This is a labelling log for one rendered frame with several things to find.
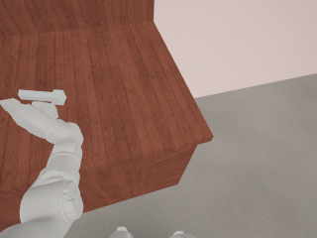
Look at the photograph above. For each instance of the counter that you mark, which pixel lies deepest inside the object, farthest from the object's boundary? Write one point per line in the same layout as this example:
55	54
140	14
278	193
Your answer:
139	121

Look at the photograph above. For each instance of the left robot upper arm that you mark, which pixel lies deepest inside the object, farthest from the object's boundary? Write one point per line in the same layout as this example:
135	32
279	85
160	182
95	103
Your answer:
47	211

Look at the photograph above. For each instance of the left robot forearm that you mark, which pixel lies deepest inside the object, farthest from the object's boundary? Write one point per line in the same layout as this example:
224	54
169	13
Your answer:
65	159

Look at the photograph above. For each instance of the robot shin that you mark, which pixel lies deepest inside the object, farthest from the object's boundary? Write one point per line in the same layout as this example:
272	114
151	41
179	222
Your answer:
178	232
121	228

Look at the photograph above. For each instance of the robot left shin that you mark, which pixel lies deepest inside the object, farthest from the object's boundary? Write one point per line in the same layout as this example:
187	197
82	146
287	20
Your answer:
121	228

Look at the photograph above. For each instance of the robot left hand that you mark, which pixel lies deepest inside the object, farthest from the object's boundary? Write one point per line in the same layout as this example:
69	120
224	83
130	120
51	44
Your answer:
35	118

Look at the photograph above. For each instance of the robot right shin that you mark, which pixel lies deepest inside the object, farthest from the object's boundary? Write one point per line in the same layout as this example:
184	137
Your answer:
178	232

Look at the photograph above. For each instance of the tap lever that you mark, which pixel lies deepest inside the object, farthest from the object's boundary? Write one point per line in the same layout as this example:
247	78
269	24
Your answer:
57	96

